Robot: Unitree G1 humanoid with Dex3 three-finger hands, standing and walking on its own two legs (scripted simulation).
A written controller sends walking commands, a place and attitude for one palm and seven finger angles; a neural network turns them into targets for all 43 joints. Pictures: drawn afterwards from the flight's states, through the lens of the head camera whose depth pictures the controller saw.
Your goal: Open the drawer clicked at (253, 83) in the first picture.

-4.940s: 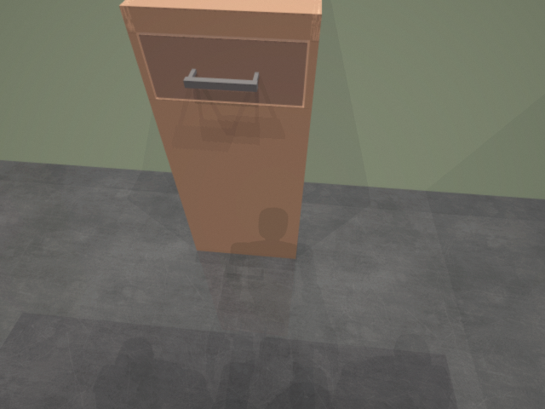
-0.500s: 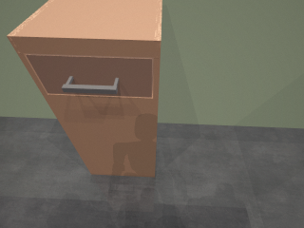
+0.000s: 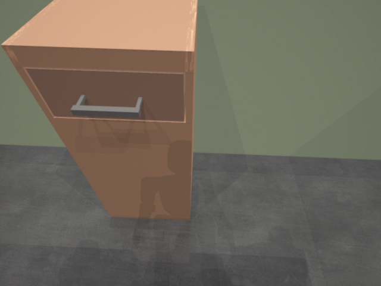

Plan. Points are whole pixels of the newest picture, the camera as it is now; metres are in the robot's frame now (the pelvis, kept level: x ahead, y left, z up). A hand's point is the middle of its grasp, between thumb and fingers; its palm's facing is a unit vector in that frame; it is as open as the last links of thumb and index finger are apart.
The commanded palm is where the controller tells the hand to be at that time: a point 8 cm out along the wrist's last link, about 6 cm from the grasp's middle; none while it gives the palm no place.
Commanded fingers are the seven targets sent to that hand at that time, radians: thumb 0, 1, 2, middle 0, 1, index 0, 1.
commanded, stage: look again from close up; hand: left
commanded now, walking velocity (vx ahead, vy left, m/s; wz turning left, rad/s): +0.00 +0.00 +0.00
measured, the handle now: (108, 105) +0.52 +0.25 +0.07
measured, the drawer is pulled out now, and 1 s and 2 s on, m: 0.00 0.00 0.00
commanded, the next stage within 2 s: raise the hand with hooked fingers in 0.60 s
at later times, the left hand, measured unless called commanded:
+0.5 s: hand out of the picture -0.01 +0.18 -0.17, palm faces +0.01 -0.97 -0.22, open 7.4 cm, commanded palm none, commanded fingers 0.00 0.90 0.90 -0.20 -0.30 -0.20 -0.30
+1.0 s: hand (89, 270) +0.15 +0.21 -0.03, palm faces +0.02 -0.23 -0.97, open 8.0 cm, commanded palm +0.11 +0.22 +0.00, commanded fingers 0.00 0.53 0.74 -0.23 -0.54 -0.23 -0.54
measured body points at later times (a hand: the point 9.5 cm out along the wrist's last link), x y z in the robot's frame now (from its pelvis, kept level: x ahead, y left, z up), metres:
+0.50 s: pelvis -0.02 -0.01 +0.00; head -0.01 -0.01 +0.45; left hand -0.01 +0.23 -0.15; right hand +0.01 -0.25 -0.15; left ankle -0.03 +0.12 -0.73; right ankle -0.07 -0.12 -0.73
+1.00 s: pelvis -0.06 -0.02 -0.03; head -0.05 -0.05 +0.42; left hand +0.15 +0.22 +0.03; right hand +0.14 -0.26 -0.11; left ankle -0.03 +0.12 -0.73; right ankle -0.07 -0.12 -0.73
